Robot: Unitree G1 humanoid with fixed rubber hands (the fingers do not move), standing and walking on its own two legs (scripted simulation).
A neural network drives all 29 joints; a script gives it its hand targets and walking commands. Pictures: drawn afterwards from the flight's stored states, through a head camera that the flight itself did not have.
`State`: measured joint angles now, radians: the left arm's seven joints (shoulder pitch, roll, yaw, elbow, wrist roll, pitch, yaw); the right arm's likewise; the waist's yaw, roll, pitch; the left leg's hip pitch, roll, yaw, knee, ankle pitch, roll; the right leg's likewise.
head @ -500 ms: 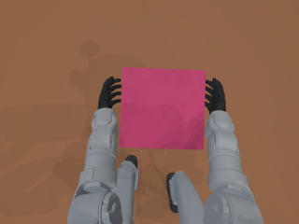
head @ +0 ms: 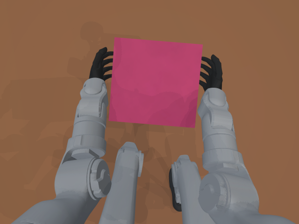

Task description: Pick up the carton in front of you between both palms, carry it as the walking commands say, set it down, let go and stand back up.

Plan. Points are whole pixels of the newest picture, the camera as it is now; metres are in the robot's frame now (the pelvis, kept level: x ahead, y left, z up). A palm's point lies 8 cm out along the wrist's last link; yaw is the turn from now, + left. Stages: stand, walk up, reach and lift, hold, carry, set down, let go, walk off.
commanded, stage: set down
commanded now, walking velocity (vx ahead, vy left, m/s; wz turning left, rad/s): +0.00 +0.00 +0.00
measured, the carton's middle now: (154, 87) +0.46 +0.06 -0.18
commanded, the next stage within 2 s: none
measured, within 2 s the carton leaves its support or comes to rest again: rests again in 1.48 s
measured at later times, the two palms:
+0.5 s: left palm (102, 84) +0.47 +0.24 -0.25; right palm (187, 90) +0.48 -0.05 -0.23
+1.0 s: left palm (105, 87) +0.48 +0.25 -0.33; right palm (182, 94) +0.49 -0.05 -0.32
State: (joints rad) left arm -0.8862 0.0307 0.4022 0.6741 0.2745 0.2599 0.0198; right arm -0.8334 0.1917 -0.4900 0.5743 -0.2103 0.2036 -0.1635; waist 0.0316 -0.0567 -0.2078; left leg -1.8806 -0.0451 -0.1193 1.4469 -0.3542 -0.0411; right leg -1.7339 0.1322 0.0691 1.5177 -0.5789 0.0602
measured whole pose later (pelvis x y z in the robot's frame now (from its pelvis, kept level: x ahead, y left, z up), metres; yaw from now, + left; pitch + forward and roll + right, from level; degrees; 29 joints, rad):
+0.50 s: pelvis -0.03 +0.01 -0.12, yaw -4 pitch +46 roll -8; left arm -1.20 0.21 0.33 0.84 0.20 0.29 0.04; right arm -1.15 0.10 -0.50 0.71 -0.15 0.20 -0.21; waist 0.07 -0.10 -0.01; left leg -2.25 -0.08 -0.15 1.84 -0.39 -0.05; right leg -2.09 0.19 0.05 1.90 -0.65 0.11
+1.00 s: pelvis -0.03 +0.00 -0.17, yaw -6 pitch +42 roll -4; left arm -1.34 0.35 0.31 1.01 0.08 0.22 -0.03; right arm -1.30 0.02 -0.37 0.83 -0.06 0.18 -0.24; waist 0.12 -0.10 0.21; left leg -2.32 0.00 -0.10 2.04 -0.44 -0.04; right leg -2.18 0.26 0.08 2.11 -0.67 0.13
